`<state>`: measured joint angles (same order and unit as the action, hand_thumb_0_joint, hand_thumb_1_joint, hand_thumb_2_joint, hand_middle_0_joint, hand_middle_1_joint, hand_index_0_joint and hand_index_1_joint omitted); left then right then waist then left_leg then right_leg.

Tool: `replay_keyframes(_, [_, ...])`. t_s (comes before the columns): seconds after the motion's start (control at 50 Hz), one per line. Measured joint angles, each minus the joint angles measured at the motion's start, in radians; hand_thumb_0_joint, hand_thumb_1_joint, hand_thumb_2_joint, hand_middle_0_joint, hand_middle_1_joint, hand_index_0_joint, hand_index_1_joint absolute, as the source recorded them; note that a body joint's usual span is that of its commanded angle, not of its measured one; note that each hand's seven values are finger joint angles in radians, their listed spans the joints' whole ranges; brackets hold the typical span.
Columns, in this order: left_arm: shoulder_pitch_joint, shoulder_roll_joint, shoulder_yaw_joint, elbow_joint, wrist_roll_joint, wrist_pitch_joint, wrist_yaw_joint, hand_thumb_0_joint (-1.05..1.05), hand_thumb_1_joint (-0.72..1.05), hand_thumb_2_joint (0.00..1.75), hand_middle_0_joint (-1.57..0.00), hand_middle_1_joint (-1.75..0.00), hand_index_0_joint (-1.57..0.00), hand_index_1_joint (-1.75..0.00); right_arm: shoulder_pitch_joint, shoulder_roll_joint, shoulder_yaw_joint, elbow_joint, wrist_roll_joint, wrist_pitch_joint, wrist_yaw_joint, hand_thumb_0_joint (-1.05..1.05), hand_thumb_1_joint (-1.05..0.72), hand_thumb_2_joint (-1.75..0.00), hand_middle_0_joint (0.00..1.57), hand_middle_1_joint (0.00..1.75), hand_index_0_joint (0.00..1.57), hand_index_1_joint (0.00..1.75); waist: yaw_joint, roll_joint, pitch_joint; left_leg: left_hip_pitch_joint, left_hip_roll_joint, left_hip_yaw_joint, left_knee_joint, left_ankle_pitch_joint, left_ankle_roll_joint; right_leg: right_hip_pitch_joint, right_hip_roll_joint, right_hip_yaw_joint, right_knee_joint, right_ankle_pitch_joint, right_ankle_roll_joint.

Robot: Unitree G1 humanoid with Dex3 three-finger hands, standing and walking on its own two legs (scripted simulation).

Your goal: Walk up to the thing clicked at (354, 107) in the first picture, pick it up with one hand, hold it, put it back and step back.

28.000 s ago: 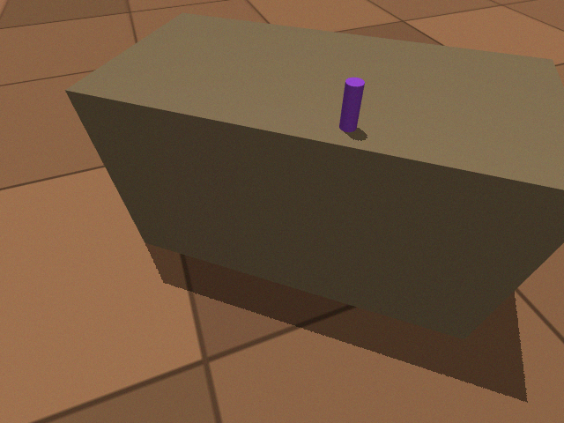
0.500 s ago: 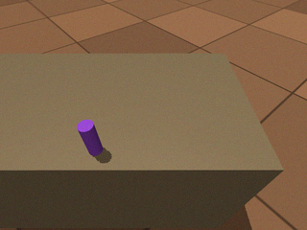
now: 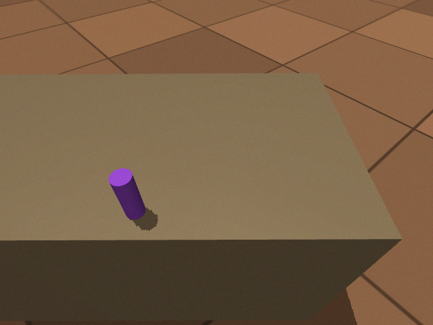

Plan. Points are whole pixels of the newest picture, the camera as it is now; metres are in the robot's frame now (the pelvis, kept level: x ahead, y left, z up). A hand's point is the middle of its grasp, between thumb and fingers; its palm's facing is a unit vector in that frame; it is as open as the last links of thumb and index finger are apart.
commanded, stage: stand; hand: left
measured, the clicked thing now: (128, 195) +0.37 +0.21 +0.03
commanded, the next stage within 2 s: step back in 0.42 s
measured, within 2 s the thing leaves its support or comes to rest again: neither
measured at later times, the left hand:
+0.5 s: hand out of the picture +0.07 +0.26 -0.16, palm faces -0.01 -0.93 -0.35, open 7.4 cm
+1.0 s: hand out of the picture -0.01 +0.27 -0.17, palm faces +0.05 -0.91 -0.41, open 7.4 cm
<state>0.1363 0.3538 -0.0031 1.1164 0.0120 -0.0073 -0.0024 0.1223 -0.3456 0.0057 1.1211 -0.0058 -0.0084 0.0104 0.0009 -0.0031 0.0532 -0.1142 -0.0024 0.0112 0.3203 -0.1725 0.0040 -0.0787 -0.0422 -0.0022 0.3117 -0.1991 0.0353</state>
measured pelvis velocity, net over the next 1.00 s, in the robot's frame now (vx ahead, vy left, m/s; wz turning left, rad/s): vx -0.11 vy -0.01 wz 0.09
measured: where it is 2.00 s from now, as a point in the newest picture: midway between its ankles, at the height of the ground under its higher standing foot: outside the picture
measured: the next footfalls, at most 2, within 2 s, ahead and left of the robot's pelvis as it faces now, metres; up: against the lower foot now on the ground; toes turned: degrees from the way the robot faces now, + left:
left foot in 1.02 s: -0.11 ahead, +0.12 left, +0.00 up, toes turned +3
right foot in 1.42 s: -0.21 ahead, -0.12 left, +0.00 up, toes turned +1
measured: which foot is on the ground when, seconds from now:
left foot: down 0.00-0.68, up 0.70-1.00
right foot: down 0.00-1.00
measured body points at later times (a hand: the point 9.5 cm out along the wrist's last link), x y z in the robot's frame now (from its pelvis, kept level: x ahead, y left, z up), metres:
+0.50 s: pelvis -0.01 +0.00 +0.00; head +0.02 +0.00 +0.44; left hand +0.07 +0.31 -0.13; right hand +0.07 -0.31 -0.13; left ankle +0.00 +0.12 -0.75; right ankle -0.02 -0.14 -0.75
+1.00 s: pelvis -0.11 -0.01 -0.03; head -0.04 -0.01 +0.41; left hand -0.02 +0.31 -0.14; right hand +0.00 -0.32 -0.16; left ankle -0.15 +0.12 -0.74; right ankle -0.03 -0.14 -0.75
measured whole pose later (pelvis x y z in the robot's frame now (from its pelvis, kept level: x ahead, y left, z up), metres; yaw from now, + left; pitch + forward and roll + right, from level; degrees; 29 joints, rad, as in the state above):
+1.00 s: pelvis -0.11 -0.01 -0.03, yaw +5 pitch -1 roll +0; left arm 0.09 0.37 0.04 0.83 0.03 0.04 0.01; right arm 0.13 -0.42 -0.04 0.92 -0.01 0.07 0.01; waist 0.01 0.01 0.20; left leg -0.31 -0.03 -0.06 0.79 -0.47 0.01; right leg -0.42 -0.08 -0.06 0.69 -0.25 0.01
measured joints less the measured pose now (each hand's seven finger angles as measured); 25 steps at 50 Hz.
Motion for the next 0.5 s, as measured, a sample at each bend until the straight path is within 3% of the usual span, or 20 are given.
replay_keyframes(0.42, [-0.005, -0.002, 0.0, -0.004, 0.0, 0.0, 0.0, 0.01, 0.91, 0.9, -0.2, -0.3, -0.2, -0.3, -0.004, -0.003, -0.001, -0.004, 0.001, 0.0, -0.002, 0.01, -0.9, -0.9, 0.2, 0.3, 0.21, 0.3, 0.0, 0.002, -0.003, 0.003, 0.003, -0.002, 0.002, -0.002, -0.002, 0.006, 0.003, -0.002, -0.003, 0.0, -0.002])
replay_keyframes(0.5, [-0.024, 0.014, 0.021, -0.043, -0.017, 0.015, 0.003, 0.01, 0.91, 0.9, -0.2, -0.3, -0.2, -0.3, -0.025, -0.009, -0.018, -0.04, 0.017, 0.017, 0.006, 0.01, -0.9, -0.9, 0.21, 0.3, 0.21, 0.3, -0.003, -0.007, 0.034, -0.05, 0.0, -0.003, 0.067, -0.017, 0.002, -0.061, 0.0, -0.001, 0.093, -0.031, -0.009])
